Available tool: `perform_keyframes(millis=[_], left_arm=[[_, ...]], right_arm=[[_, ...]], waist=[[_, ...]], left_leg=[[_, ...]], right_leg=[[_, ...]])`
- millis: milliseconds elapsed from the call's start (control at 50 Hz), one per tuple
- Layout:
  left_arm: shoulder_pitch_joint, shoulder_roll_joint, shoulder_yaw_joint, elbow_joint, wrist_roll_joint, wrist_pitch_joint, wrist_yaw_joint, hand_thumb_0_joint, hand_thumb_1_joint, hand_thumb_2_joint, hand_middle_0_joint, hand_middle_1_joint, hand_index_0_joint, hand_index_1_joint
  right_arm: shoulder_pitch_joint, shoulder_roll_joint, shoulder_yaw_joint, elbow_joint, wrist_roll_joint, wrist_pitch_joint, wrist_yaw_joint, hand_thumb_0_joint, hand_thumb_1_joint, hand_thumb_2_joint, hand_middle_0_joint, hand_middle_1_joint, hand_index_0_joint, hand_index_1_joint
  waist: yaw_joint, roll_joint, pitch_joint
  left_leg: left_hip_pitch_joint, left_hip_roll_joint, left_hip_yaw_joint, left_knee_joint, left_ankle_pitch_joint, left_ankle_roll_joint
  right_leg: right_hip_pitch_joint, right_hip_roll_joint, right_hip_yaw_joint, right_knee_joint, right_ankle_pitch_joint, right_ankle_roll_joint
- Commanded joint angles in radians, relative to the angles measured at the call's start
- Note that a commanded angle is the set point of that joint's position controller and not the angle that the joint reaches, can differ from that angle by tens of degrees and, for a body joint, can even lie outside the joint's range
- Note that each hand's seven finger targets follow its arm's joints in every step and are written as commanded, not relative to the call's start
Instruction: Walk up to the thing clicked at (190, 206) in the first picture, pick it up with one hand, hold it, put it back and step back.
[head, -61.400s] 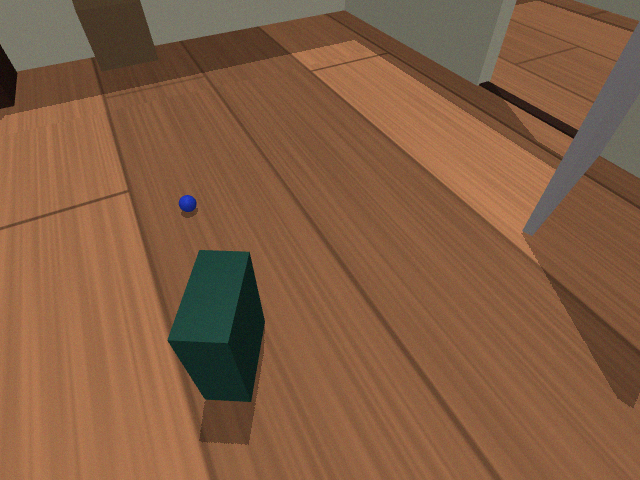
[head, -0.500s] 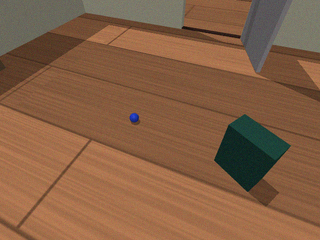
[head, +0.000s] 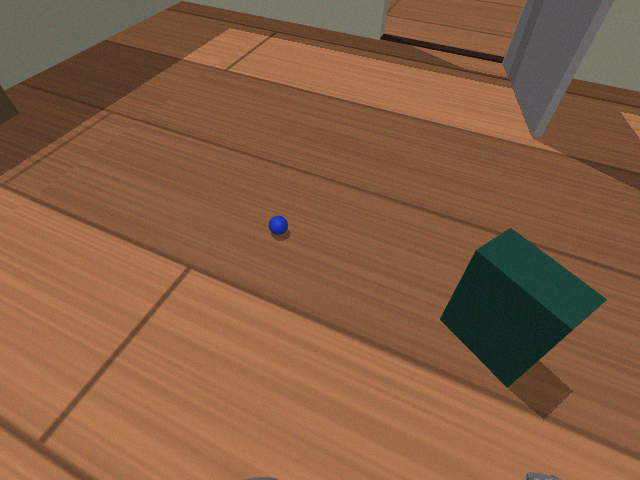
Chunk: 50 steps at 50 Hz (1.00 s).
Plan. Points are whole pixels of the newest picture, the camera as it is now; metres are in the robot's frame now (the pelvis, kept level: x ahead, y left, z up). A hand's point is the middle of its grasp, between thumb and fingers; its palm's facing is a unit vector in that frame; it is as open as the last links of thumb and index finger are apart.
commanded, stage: step back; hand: left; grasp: from above
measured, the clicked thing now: (278, 225) +1.16 +0.22 -0.72
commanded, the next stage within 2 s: stand in 0.20 s
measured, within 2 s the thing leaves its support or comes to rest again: neither
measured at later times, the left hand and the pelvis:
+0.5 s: hand out of the picture +0.11 +0.25 -0.13, palm faces -0.02 -0.94 -0.34, open 7.4 cm; pelvis +0.01 +0.00 +0.02, yaw -1 degrees
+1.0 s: hand out of the picture +0.08 +0.26 -0.14, palm faces -0.04 -0.94 -0.34, open 7.4 cm; pelvis +0.01 +0.00 +0.02, yaw -1 degrees
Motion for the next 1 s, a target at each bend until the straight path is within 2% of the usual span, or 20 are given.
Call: perform_keyframes(millis=[0,40,100,160,180,220,280,320,380,420,500,540,580,620,640,720,780,880,920,980], left_arm=[[0.016,0.201,0.043,-0.018,0.005,-0.03,0.01,0.0,0.9,0.9,-0.2,-0.3,-0.2,-0.3],[-0.026,0.201,0.041,-0.014,0.006,-0.035,0.009,0.0,0.9,0.9,-0.2,-0.3,-0.2,-0.3],[-0.039,0.205,0.039,0.005,0.004,-0.043,0.014,0.0,0.9,0.9,-0.2,-0.3,-0.2,-0.3],[-0.071,0.208,0.039,0.008,0.006,-0.043,0.018,0.0,0.9,0.9,-0.2,-0.3,-0.2,-0.3],[-0.075,0.176,0.014,0.025,-0.001,-0.045,0.013,0.0,0.9,0.9,-0.2,-0.3,-0.2,-0.3],[-0.082,0.177,0.012,0.029,-0.005,-0.044,0.013,0.0,0.9,0.9,-0.2,-0.3,-0.2,-0.3],[-0.1,0.184,0.01,0.045,-0.001,-0.04,0.012,0.0,0.9,0.9,-0.2,-0.3,-0.2,-0.3],[-0.115,0.186,0.01,0.052,-0.001,-0.038,0.01,0.0,0.9,0.9,-0.2,-0.3,-0.2,-0.3],[-0.128,0.186,0.008,0.055,0.003,-0.04,0.008,0.0,0.9,0.9,-0.2,-0.3,-0.2,-0.3],[-0.123,0.185,0.009,0.056,0.003,-0.042,0.008,0.0,0.9,0.9,-0.2,-0.3,-0.2,-0.3],[-0.13,0.185,0.008,0.061,0.004,-0.043,0.008,0.0,0.9,0.9,-0.2,-0.3,-0.2,-0.3],[-0.131,0.185,0.006,0.066,0.004,-0.042,0.007,0.0,0.9,0.9,-0.2,-0.3,-0.2,-0.3],[-0.134,0.19,0.007,0.062,0.005,-0.041,0.007,0.0,0.9,0.9,-0.2,-0.3,-0.2,-0.3],[-0.141,0.184,0.006,0.063,0.004,-0.038,0.005,0.0,0.9,0.9,-0.2,-0.3,-0.2,-0.3],[-0.13,0.184,0.006,0.063,0.003,-0.038,0.006,0.0,0.9,0.9,-0.2,-0.3,-0.2,-0.3],[-0.115,0.183,0.005,0.071,0.005,-0.034,0.002,0.0,0.9,0.9,-0.2,-0.3,-0.2,-0.3],[-0.118,0.187,0.006,0.07,0.006,-0.033,0.002,0.0,0.9,0.9,-0.2,-0.3,-0.2,-0.3],[-0.105,0.182,0.004,0.067,0.003,-0.035,0.001,0.0,0.9,0.9,-0.2,-0.3,-0.2,-0.3],[-0.098,0.181,0.002,0.07,0.003,-0.033,0.002,0.0,0.9,0.9,-0.2,-0.3,-0.2,-0.3],[-0.102,0.179,0.0,0.063,0.003,-0.034,0.002,0.0,0.9,0.9,-0.2,-0.3,-0.2,-0.3]], right_arm=[[-0.097,-0.231,-0.038,-0.057,0.006,-0.016,-0.015,0.0,-0.9,-0.9,0.2,0.3,0.2,0.3],[-0.102,-0.22,-0.034,-0.04,0.007,-0.019,-0.015,0.0,-0.9,-0.9,0.2,0.3,0.2,0.3],[-0.117,-0.209,-0.028,-0.019,0.013,-0.025,-0.014,0.0,-0.9,-0.9,0.2,0.3,0.2,0.3],[-0.116,-0.2,-0.028,-0.002,0.017,-0.022,-0.015,0.0,-0.9,-0.9,0.2,0.3,0.2,0.3],[-0.092,-0.2,-0.02,0.008,0.023,-0.026,-0.011,0.0,-0.9,-0.9,0.2,0.3,0.2,0.3],[-0.102,-0.21,-0.023,0.022,0.019,-0.03,-0.01,0.0,-0.9,-0.9,0.2,0.3,0.2,0.3],[-0.111,-0.197,-0.016,0.031,0.019,-0.029,-0.009,0.0,-0.9,-0.9,0.2,0.3,0.2,0.3],[-0.123,-0.198,-0.015,0.036,0.017,-0.026,-0.007,0.0,-0.9,-0.9,0.2,0.3,0.2,0.3],[-0.123,-0.198,-0.015,0.042,0.017,-0.026,-0.004,0.0,-0.9,-0.9,0.2,0.3,0.2,0.3],[-0.128,-0.201,-0.016,0.044,0.017,-0.031,-0.004,0.0,-0.9,-0.9,0.2,0.3,0.2,0.3],[-0.121,-0.204,-0.014,0.051,0.017,-0.032,-0.005,0.0,-0.9,-0.9,0.2,0.3,0.2,0.3],[-0.119,-0.205,-0.014,0.056,0.018,-0.029,-0.005,0.0,-0.9,-0.9,0.2,0.3,0.2,0.3],[-0.107,-0.209,-0.014,0.06,0.017,-0.029,-0.006,0.0,-0.9,-0.9,0.2,0.3,0.2,0.3],[-0.094,-0.21,-0.011,0.066,0.015,-0.029,-0.006,0.0,-0.9,-0.9,0.2,0.3,0.2,0.3],[-0.102,-0.211,-0.013,0.064,0.015,-0.028,-0.006,0.0,-0.9,-0.9,0.2,0.3,0.2,0.3],[-0.081,-0.212,-0.01,0.071,0.016,-0.026,-0.004,0.0,-0.9,-0.9,0.2,0.3,0.2,0.3],[-0.07,-0.217,-0.012,0.072,0.015,-0.025,-0.005,0.0,-0.9,-0.9,0.2,0.3,0.2,0.3],[-0.065,-0.219,-0.008,0.075,0.014,-0.028,-0.007,0.0,-0.9,-0.9,0.2,0.3,0.2,0.3],[-0.065,-0.215,-0.008,0.075,0.016,-0.027,-0.007,0.0,-0.9,-0.9,0.2,0.3,0.2,0.3],[-0.049,-0.216,-0.004,0.076,0.016,-0.027,-0.007,0.0,-0.9,-0.9,0.2,0.3,0.2,0.3]], waist=[[-0.002,0.13,-0.1],[-0.019,0.099,-0.117],[-0.018,0.048,-0.172],[-0.03,0.015,-0.186],[-0.045,0.016,-0.191],[-0.038,0.02,-0.197],[-0.036,0.009,-0.151],[-0.035,0.004,-0.118],[-0.038,0.004,-0.112],[-0.03,0.021,-0.146],[-0.031,0.015,-0.139],[-0.035,0.006,-0.119],[-0.037,0.016,-0.127],[-0.042,0.021,-0.108],[-0.034,0.02,-0.117],[-0.041,0.025,-0.092],[-0.044,0.005,-0.096],[-0.04,0.024,-0.12],[-0.044,0.011,-0.104],[-0.047,0.016,-0.123]], left_leg=[[-0.007,0.137,-0.173,-0.239,-0.106,0.063],[0.055,0.121,-0.147,-0.227,-0.031,0.046],[0.158,0.115,-0.099,-0.169,0.246,0.047],[0.187,0.108,-0.063,-0.157,0.31,0.044],[0.235,0.105,-0.097,-0.189,0.329,0.04],[0.269,0.118,-0.095,-0.203,0.397,0.041],[0.256,0.116,-0.098,-0.246,0.344,0.032],[0.218,0.109,-0.1,-0.284,0.231,0.025],[0.221,0.104,-0.095,-0.304,0.188,0.019],[0.244,0.109,-0.092,-0.299,0.256,0.018],[0.229,0.107,-0.093,-0.315,0.246,0.013],[0.231,0.105,-0.094,-0.323,0.173,0.013],[0.228,0.106,-0.093,-0.326,0.185,0.012],[0.201,0.106,-0.098,-0.344,0.145,0.009],[0.208,0.105,-0.096,-0.336,0.15,0.012],[0.189,0.104,-0.107,-0.362,0.05,0.011],[0.187,0.104,-0.111,-0.359,0.05,0.013],[0.204,0.107,-0.108,-0.342,0.12,0.018],[0.21,0.103,-0.106,-0.34,0.106,0.016],[0.214,0.106,-0.101,-0.329,0.163,0.021]], right_leg=[[0.058,-0.038,0.079,-0.152,0.083,-0.044],[0.051,-0.058,0.094,-0.179,0.169,-0.043],[0.067,-0.079,0.105,-0.205,0.345,-0.033],[0.089,-0.093,0.107,-0.216,0.425,-0.03],[0.081,-0.101,0.108,-0.242,0.425,-0.018],[0.095,-0.095,0.095,-0.254,0.441,-0.008],[0.087,-0.094,0.091,-0.291,0.353,-0.002],[0.087,-0.096,0.095,-0.326,0.265,-0.001],[0.086,-0.103,0.099,-0.351,0.228,-0.004],[0.113,-0.109,0.097,-0.344,0.293,-0.005],[0.126,-0.109,0.091,-0.354,0.285,-0.001],[0.097,-0.107,0.097,-0.373,0.216,-0.001],[0.105,-0.109,0.096,-0.372,0.232,-0.006],[0.108,-0.106,0.096,-0.369,0.204,-0.006],[0.102,-0.106,0.094,-0.374,0.198,-0.006],[0.075,-0.097,0.09,-0.375,0.142,-0.006],[0.073,-0.099,0.093,-0.376,0.131,-0.008],[0.088,-0.105,0.097,-0.368,0.191,-0.009],[0.063,-0.103,0.099,-0.374,0.166,-0.008],[0.088,-0.107,0.096,-0.369,0.214,-0.008]])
